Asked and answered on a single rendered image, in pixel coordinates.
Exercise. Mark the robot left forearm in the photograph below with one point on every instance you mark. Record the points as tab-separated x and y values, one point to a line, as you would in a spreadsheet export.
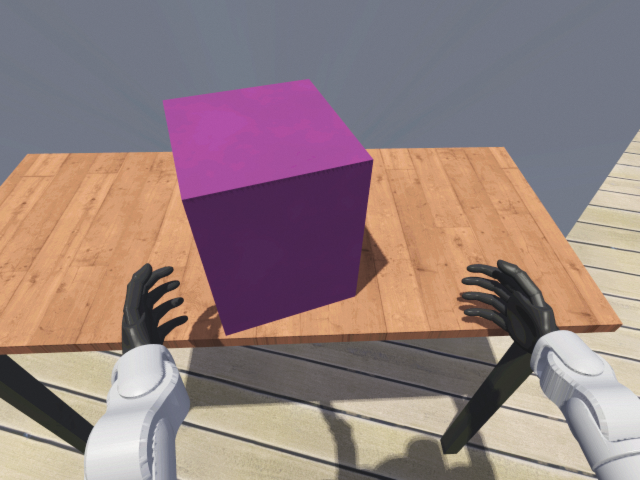
147	403

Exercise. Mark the left robot hand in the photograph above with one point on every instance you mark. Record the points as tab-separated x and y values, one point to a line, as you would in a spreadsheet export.
140	322

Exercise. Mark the table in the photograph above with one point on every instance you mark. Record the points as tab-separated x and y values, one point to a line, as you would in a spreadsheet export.
75	227

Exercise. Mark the carton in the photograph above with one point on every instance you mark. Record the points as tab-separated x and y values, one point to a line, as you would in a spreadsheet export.
275	187

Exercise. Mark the right robot hand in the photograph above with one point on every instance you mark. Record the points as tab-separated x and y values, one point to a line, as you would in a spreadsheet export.
524	313

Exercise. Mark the robot right forearm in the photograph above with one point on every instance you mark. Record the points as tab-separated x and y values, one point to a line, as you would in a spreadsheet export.
603	415

